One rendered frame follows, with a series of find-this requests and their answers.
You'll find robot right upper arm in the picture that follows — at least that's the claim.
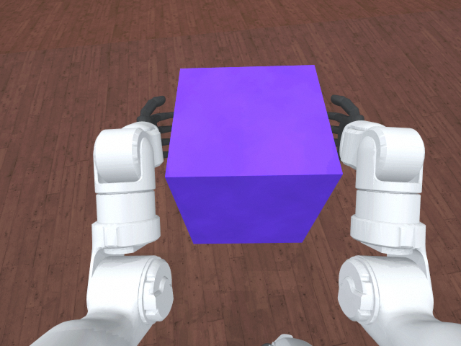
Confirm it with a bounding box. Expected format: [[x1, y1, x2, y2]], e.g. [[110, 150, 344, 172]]
[[338, 255, 461, 346]]

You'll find carton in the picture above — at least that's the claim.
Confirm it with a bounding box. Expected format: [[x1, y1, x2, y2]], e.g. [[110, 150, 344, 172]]
[[165, 65, 343, 244]]

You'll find robot right shin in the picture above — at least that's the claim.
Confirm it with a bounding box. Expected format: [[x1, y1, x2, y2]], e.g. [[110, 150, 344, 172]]
[[274, 334, 293, 342]]

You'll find right robot hand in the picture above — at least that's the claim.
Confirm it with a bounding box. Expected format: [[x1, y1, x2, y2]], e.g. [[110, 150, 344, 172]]
[[327, 95, 364, 161]]

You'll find robot left forearm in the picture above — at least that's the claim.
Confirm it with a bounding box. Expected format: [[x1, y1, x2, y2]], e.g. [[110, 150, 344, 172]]
[[86, 122, 164, 309]]

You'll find left robot hand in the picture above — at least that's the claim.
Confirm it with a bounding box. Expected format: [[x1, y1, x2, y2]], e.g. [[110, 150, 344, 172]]
[[137, 96, 174, 159]]

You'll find robot left upper arm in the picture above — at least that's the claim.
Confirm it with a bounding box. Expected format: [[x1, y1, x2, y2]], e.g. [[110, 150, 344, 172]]
[[30, 255, 174, 346]]

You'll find robot right forearm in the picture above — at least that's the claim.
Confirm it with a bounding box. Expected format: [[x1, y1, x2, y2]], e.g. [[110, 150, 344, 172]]
[[339, 120, 434, 307]]

